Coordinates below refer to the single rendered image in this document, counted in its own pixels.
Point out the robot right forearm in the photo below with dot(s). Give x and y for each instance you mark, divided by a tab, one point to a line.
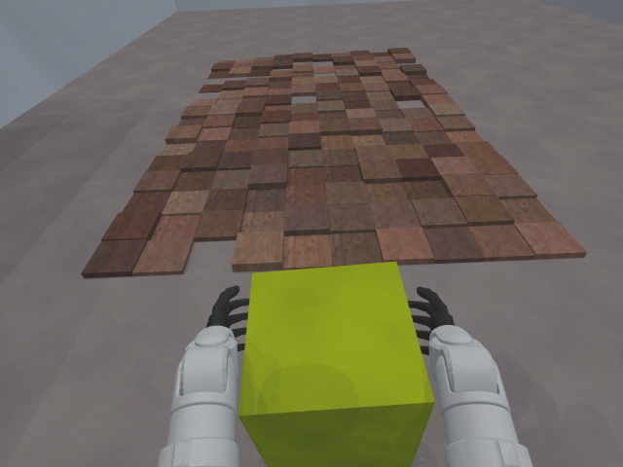
479	427

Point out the robot right hand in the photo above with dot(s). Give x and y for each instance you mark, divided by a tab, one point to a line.
437	310

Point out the robot left hand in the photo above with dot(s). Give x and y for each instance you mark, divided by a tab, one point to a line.
221	310

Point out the robot left forearm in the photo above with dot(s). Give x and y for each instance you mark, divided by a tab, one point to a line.
204	403

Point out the carton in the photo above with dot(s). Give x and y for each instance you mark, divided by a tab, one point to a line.
333	374

